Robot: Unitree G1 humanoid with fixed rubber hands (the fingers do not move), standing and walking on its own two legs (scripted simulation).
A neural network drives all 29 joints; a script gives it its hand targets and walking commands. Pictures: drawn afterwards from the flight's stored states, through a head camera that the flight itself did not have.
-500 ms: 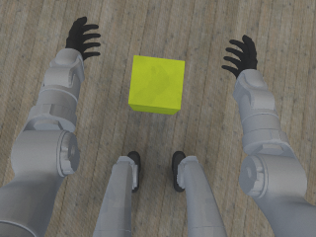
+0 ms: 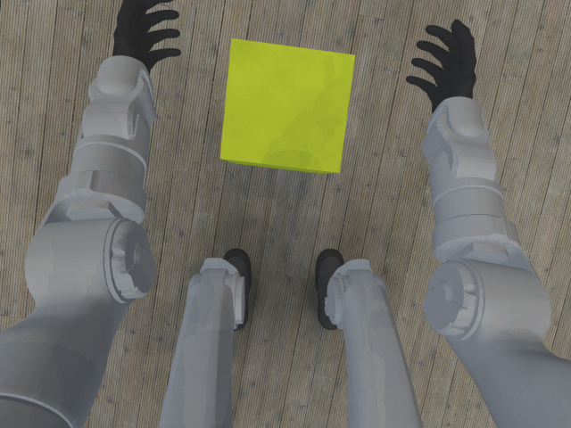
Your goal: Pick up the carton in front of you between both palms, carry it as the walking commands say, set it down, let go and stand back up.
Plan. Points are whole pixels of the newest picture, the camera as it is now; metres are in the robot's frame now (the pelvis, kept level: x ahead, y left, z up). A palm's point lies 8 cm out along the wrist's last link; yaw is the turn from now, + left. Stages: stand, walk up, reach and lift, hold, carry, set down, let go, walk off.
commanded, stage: reach and lift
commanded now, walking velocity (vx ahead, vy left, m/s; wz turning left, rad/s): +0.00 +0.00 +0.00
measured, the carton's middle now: (284, 119) +0.51 +0.01 -0.45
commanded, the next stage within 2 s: none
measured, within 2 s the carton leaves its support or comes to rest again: leaves its support in 1.42 s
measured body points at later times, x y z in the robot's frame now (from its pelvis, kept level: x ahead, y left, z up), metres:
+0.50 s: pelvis -0.06 +0.00 -0.19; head +0.32 +0.02 +0.04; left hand +0.53 +0.19 -0.37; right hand +0.50 -0.18 -0.37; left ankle +0.06 +0.11 -0.54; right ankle +0.07 -0.13 -0.54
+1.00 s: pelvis -0.05 +0.00 -0.20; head +0.33 +0.01 +0.03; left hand +0.53 +0.17 -0.38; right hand +0.51 -0.17 -0.38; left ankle +0.06 +0.11 -0.54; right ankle +0.07 -0.13 -0.54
